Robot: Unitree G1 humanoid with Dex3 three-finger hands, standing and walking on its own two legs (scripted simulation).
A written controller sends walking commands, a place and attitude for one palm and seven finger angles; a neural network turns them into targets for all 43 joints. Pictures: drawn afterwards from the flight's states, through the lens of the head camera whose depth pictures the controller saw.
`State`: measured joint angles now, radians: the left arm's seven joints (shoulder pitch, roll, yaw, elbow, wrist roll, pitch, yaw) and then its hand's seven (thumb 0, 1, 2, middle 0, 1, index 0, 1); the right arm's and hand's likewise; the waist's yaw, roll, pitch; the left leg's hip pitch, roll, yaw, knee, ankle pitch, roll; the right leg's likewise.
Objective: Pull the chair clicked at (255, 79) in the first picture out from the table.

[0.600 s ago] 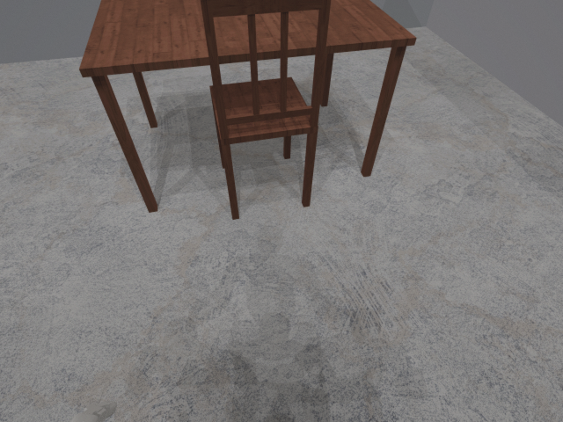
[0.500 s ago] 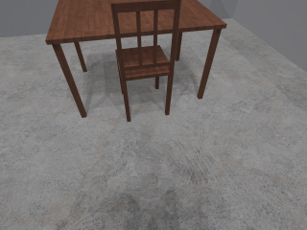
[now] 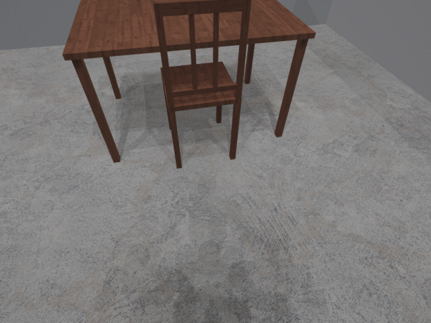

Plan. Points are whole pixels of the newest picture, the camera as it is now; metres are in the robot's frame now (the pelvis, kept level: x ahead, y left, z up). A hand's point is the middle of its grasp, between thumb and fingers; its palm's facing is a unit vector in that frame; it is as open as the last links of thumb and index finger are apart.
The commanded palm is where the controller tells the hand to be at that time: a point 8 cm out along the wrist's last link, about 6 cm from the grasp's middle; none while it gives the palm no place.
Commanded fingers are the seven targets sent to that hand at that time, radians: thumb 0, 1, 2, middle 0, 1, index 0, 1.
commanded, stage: stand and wait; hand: left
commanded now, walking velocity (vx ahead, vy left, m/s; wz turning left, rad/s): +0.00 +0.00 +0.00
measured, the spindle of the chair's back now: (193, 55) +1.15 +0.16 -0.06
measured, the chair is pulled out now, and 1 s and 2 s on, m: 0.00 0.00 0.00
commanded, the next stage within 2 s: look at it before walking up in 0.38 s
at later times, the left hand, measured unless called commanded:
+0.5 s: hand out of the picture +0.07 +0.24 -0.15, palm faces -0.05 -0.94 -0.33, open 7.4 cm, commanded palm none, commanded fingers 0.00 0.90 0.90 -0.20 -0.30 -0.20 -0.30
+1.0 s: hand out of the picture +0.07 +0.25 -0.15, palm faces -0.04 -0.94 -0.33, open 7.4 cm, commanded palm none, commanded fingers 0.00 0.90 0.90 -0.20 -0.30 -0.20 -0.30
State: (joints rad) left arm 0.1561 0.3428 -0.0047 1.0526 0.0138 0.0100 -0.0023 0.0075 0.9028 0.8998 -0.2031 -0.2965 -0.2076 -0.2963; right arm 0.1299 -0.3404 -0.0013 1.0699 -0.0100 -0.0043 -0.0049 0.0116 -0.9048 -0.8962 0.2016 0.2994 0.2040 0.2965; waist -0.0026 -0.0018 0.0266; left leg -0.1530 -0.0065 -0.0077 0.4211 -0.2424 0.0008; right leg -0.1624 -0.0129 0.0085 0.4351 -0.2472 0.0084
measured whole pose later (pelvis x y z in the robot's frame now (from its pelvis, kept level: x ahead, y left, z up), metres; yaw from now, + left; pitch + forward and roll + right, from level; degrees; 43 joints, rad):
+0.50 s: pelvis -0.01 +0.00 +0.00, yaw +0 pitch -1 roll +0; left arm 0.14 0.33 -0.01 1.08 0.02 0.00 0.00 0.01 0.90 0.90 -0.20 -0.30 -0.21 -0.30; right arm 0.14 -0.33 0.00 1.11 -0.01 -0.01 0.00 0.01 -0.90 -0.90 0.20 0.30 0.20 0.30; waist -0.01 0.00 0.03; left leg -0.15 0.00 0.00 0.38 -0.21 0.00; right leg -0.17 -0.01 0.01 0.40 -0.21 0.01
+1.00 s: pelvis -0.01 +0.00 +0.00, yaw -1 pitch -1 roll +0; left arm 0.14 0.34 -0.01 1.09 0.02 0.00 0.00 0.01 0.90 0.90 -0.20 -0.30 -0.21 -0.30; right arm 0.12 -0.33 0.00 1.11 -0.01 -0.01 0.00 0.01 -0.90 -0.90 0.20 0.30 0.20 0.30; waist 0.00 0.00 0.03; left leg -0.13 0.00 0.00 0.36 -0.20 0.00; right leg -0.15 -0.01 0.02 0.38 -0.21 0.01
